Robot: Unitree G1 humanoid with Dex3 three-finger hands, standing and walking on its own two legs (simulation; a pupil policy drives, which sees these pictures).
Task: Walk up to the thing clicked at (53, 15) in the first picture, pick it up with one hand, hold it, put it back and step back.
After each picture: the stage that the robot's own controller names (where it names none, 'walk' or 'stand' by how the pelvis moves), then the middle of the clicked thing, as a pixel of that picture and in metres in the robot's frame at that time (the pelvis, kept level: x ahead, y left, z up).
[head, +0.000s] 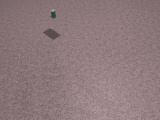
stand; (53, 13) +2.12 +0.50 -0.72
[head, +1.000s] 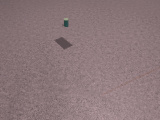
walk; (66, 22) +2.03 +0.26 -0.71
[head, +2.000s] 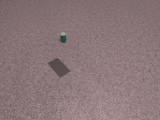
walk; (63, 37) +1.48 +0.22 -0.72
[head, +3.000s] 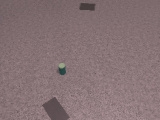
walk; (62, 69) +1.01 +0.25 -0.71
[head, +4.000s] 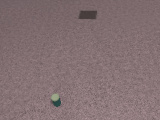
walk; (56, 100) +0.65 +0.28 -0.69
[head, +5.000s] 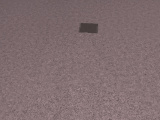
walk; out of the picture +0.44 +0.24 -0.69
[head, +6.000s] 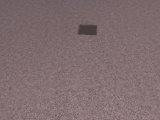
stand; out of the picture +0.39 +0.26 -0.73
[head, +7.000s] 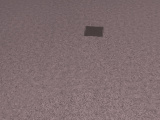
stand; out of the picture +0.40 +0.24 -0.73
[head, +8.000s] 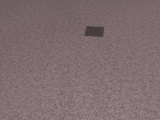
stand; out of the picture +0.40 +0.24 -0.73
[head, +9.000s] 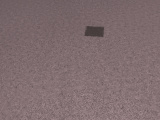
stand; out of the picture +0.39 +0.24 -0.73
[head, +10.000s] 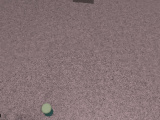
go down; (47, 110) +0.42 +0.24 -0.65
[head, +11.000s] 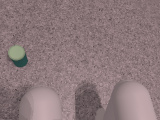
go down; (18, 56) +0.49 +0.27 -0.30
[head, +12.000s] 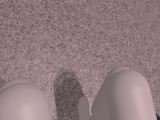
close in; out of the picture +0.47 +0.30 -0.24
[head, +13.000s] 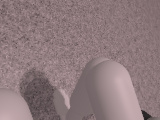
close; out of the picture +0.46 +0.33 -0.23
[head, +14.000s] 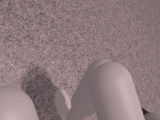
lift; out of the picture +0.44 +0.32 -0.23
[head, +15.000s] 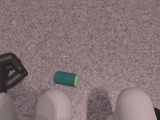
hold; (67, 78) +0.42 +0.10 -0.36
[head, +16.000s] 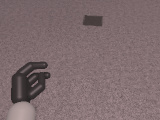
close; out of the picture +0.39 +0.05 -0.69
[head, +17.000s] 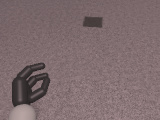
stand; out of the picture +0.43 +0.05 -0.71
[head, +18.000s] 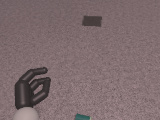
hold; (83, 119) +0.48 +0.04 -0.70
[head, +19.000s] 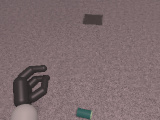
hold; (84, 113) +0.52 +0.03 -0.70
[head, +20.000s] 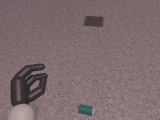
hold; (86, 109) +0.56 +0.02 -0.70
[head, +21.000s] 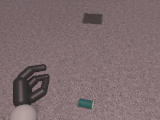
hold; (86, 103) +0.59 +0.01 -0.70
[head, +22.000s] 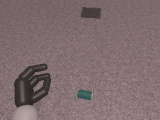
stand; (85, 94) +0.63 +0.00 -0.69
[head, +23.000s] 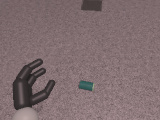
close; (86, 85) +0.67 +0.00 -0.66
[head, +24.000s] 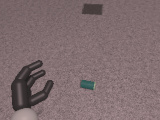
close; (88, 84) +0.70 -0.01 -0.65
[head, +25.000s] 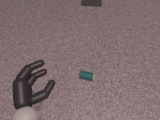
close; (87, 75) +0.73 -0.02 -0.64
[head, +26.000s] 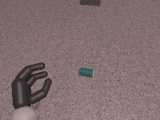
close; (87, 72) +0.75 -0.02 -0.64
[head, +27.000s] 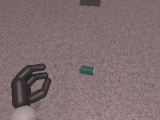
close; (87, 70) +0.78 -0.03 -0.65
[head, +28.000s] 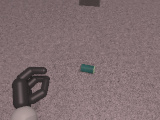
close; (87, 68) +0.79 -0.03 -0.65
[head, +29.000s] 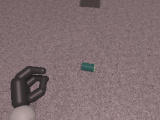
close; (88, 67) +0.82 -0.04 -0.66
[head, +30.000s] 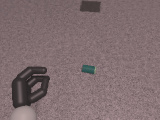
close; (89, 69) +0.83 -0.04 -0.67
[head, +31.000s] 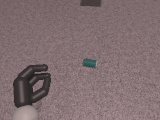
close; (90, 63) +0.85 -0.04 -0.65
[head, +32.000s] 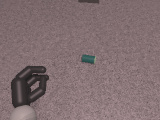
close; (89, 59) +0.86 -0.05 -0.65
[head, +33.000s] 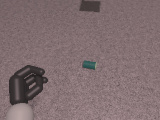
close; (89, 64) +0.87 -0.06 -0.67
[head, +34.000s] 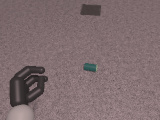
close; (90, 67) +0.87 -0.06 -0.68
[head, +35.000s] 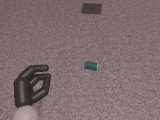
close; (91, 65) +0.88 -0.05 -0.67
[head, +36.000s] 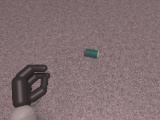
close; (91, 53) +0.89 -0.05 -0.63
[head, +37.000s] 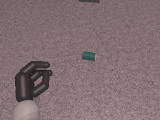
close; (89, 56) +0.89 -0.06 -0.65
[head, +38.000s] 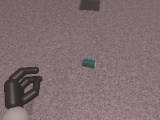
close; (89, 63) +0.88 -0.06 -0.67
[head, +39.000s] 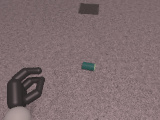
close; (88, 66) +0.88 -0.06 -0.67
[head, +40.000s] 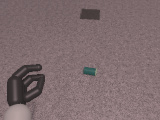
close; (90, 71) +0.87 -0.06 -0.68
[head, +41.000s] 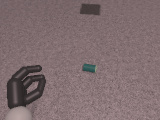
close; (89, 68) +0.86 -0.05 -0.67
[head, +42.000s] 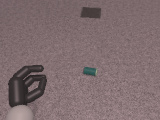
close; (90, 71) +0.86 -0.05 -0.67
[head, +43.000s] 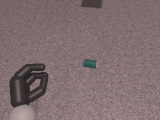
close; (90, 63) +0.86 -0.05 -0.65
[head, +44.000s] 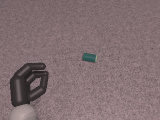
close; (90, 57) +0.85 -0.04 -0.63
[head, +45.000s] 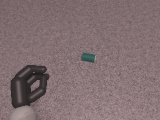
close; (89, 57) +0.84 -0.04 -0.63
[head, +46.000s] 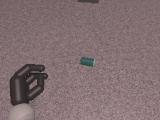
close; (87, 61) +0.84 -0.04 -0.65
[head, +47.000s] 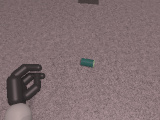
close; (87, 62) +0.84 -0.04 -0.66
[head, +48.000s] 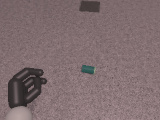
close; (88, 69) +0.83 -0.04 -0.67
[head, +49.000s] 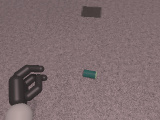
close; (90, 74) +0.82 -0.04 -0.68
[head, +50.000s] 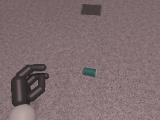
close; (90, 72) +0.83 -0.04 -0.67
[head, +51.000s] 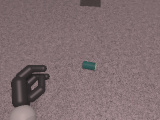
close; (89, 65) +0.82 -0.04 -0.66
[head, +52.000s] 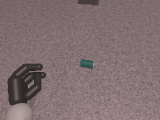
close; (87, 63) +0.83 -0.04 -0.66
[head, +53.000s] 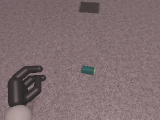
close; (88, 70) +0.83 -0.04 -0.68
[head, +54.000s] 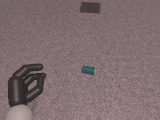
close; (89, 70) +0.83 -0.04 -0.67
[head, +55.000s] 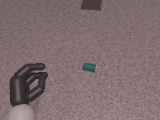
close; (90, 67) +0.84 -0.04 -0.65
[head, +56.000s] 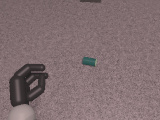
close; (89, 61) +0.84 -0.04 -0.64
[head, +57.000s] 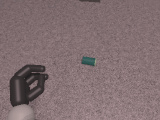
close; (89, 61) +0.84 -0.04 -0.64
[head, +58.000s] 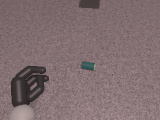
close; (88, 65) +0.84 -0.04 -0.66
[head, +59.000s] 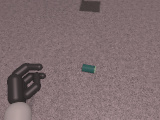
close; (89, 68) +0.83 -0.05 -0.68
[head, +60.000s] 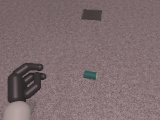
close; (90, 75) +0.83 -0.05 -0.69
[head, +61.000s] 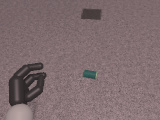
close; (90, 74) +0.83 -0.05 -0.69
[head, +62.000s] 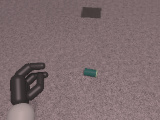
close; (90, 72) +0.84 -0.05 -0.68
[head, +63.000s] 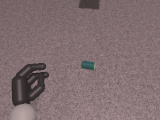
close; (88, 65) +0.85 -0.04 -0.67
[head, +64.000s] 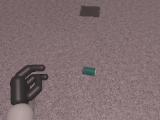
close; (89, 71) +0.85 -0.05 -0.69
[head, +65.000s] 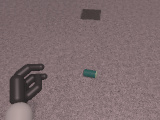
close; (90, 73) +0.85 -0.04 -0.69
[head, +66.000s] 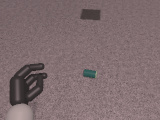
close; (90, 73) +0.85 -0.05 -0.69
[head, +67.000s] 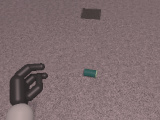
close; (90, 73) +0.85 -0.05 -0.69
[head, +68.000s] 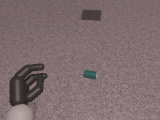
close; (90, 74) +0.84 -0.05 -0.69
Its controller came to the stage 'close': yes
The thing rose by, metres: 0.01
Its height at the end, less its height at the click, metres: -0.02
